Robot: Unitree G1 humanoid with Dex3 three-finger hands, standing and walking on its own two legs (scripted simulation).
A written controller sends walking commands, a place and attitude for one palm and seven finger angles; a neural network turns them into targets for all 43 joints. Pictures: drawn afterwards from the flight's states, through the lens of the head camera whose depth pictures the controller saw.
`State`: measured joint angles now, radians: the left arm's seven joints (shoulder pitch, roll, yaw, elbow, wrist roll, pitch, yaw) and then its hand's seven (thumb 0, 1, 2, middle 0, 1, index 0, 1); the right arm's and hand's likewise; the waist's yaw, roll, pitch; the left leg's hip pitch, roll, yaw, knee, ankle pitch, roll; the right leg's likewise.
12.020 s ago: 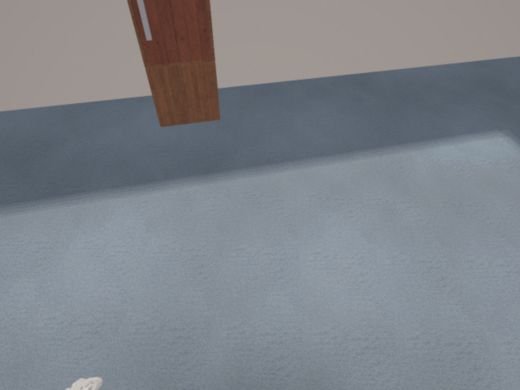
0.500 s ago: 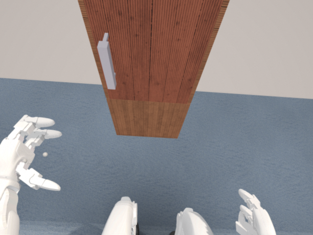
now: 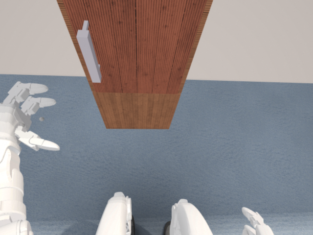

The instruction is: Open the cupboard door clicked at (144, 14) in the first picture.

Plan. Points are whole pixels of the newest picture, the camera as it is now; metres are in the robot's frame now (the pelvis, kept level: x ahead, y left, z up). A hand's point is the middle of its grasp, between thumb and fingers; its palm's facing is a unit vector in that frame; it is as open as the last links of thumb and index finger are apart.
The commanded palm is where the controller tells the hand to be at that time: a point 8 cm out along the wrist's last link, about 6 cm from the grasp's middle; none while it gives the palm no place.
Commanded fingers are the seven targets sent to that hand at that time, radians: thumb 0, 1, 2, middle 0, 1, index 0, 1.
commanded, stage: move the hooked fingers beside the handle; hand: left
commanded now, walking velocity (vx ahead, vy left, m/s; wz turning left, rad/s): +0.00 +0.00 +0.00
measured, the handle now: (91, 54) +0.60 +0.21 +0.02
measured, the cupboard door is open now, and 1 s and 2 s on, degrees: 0 0 0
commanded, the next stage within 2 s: slide the fingers in behind the handle in 1.82 s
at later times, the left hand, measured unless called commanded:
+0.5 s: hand (56, 91) +0.46 +0.27 +0.02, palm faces +0.03 -1.00 -0.03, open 14.0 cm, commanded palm +0.45 +0.31 +0.02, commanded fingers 0.00 -0.50 0.30 -0.30 -1.20 -0.30 -1.20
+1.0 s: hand (67, 68) +0.54 +0.27 +0.01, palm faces +0.05 -1.00 -0.03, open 14.0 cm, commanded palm +0.55 +0.28 +0.01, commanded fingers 0.00 -0.50 0.30 -0.30 -1.20 -0.30 -1.20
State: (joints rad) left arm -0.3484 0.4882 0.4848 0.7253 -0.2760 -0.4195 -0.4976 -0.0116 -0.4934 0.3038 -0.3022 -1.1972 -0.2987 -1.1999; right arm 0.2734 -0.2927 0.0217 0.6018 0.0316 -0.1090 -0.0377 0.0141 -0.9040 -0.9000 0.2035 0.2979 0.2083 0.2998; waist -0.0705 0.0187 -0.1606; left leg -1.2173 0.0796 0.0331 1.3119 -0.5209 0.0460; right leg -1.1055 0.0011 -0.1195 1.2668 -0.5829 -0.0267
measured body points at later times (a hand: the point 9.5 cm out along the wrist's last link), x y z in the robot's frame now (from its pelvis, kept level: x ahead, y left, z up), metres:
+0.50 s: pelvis -0.01 +0.01 -0.02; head +0.15 +0.05 +0.40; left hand +0.45 +0.33 +0.03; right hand +0.06 -0.27 -0.12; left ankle +0.05 +0.09 -0.61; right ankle +0.01 -0.11 -0.61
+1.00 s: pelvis -0.01 +0.01 -0.05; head +0.19 +0.05 +0.35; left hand +0.54 +0.32 +0.01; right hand -0.01 -0.27 -0.14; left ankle +0.05 +0.09 -0.61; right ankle +0.01 -0.11 -0.61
